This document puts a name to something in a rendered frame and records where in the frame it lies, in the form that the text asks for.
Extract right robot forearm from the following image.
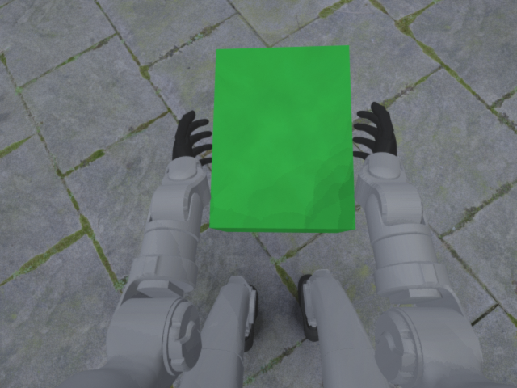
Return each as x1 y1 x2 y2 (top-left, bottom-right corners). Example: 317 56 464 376
354 152 483 366

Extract right robot hand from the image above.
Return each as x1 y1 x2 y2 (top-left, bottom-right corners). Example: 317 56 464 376
352 102 397 160

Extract carton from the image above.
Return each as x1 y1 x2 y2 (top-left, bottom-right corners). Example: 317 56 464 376
209 45 355 233

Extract left robot hand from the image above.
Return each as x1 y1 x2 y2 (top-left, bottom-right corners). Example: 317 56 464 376
172 110 212 166

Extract right robot upper arm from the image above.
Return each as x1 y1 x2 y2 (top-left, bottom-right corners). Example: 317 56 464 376
375 307 517 388

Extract robot left thigh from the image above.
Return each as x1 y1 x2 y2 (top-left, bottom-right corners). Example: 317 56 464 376
179 283 256 388

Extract left robot upper arm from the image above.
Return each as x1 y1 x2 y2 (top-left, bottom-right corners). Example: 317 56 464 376
56 297 202 388

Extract robot right shin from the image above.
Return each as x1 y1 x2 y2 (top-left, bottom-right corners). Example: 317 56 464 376
307 269 340 326

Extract left robot forearm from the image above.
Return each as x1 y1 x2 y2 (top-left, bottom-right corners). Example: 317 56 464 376
106 156 211 355

